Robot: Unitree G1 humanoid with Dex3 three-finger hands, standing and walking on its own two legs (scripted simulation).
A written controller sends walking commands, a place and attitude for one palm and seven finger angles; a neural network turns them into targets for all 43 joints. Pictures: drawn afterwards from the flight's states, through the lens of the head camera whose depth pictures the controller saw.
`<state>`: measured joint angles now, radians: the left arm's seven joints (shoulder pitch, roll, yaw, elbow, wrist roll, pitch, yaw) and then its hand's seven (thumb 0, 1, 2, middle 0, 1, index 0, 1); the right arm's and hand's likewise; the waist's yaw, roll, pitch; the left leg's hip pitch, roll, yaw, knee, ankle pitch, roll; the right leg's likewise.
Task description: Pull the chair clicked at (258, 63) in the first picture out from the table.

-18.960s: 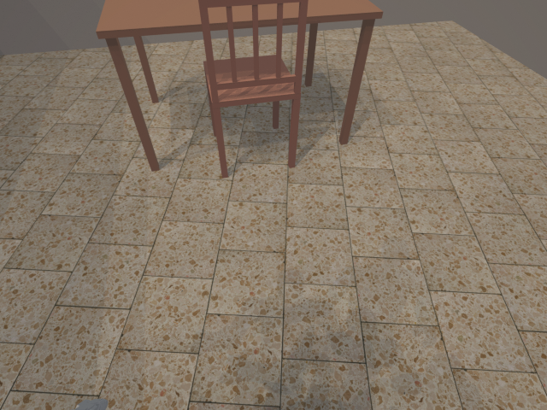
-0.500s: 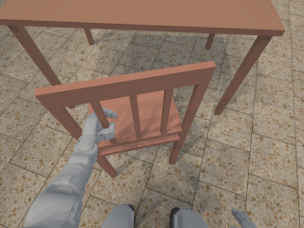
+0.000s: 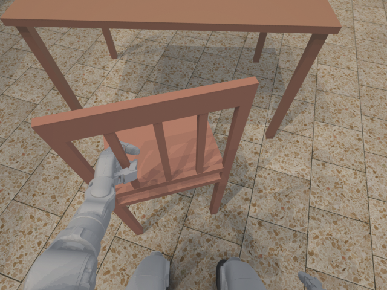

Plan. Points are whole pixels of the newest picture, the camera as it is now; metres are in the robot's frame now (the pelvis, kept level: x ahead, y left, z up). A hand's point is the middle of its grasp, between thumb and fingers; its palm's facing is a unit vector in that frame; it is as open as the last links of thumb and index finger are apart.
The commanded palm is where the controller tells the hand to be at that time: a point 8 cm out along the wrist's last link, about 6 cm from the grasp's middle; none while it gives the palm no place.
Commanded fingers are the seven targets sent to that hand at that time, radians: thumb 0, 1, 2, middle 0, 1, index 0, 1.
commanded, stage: step backward, pulling the chair out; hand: left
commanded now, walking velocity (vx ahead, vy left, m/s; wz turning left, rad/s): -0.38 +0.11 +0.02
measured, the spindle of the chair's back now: (163, 155) +0.42 +0.09 -0.06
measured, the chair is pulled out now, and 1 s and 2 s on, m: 0.40 0.52 0.52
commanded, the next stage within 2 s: stop walking, hand still on the chair in 0.44 s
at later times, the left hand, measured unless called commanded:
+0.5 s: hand (120, 198) +0.30 +0.17 -0.05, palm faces +0.09 -0.97 -0.22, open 5.3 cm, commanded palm +0.31 +0.22 -0.04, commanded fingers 0.00 0.90 0.90 -0.50 -1.45 -0.50 -1.45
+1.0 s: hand (116, 217) +0.26 +0.17 -0.05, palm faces +0.12 -0.97 -0.23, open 5.4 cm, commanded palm +0.23 +0.22 -0.03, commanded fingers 0.00 0.90 0.90 -0.50 -1.45 -0.50 -1.45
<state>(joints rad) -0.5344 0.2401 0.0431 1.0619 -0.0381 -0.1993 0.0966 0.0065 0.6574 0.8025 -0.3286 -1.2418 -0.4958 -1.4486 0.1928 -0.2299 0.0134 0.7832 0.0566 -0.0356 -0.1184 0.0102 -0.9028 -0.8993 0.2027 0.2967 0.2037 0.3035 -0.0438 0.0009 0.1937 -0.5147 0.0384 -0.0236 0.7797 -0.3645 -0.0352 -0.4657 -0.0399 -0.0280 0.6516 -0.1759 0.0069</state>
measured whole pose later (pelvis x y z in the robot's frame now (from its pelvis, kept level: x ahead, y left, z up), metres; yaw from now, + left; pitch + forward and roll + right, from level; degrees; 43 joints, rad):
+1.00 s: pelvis -0.02 -0.01 +0.02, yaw -1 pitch -3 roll +0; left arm -0.12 0.20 0.07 0.73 -0.03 -0.12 0.10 0.04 0.67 0.78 -0.31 -1.25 -0.50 -1.45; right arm 0.23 -0.20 0.05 0.75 0.03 -0.05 -0.11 0.01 -0.90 -0.90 0.20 0.30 0.20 0.30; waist 0.00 0.02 0.11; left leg -0.31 0.06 -0.02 0.57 -0.22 -0.03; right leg -0.29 -0.02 -0.02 0.55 -0.21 0.01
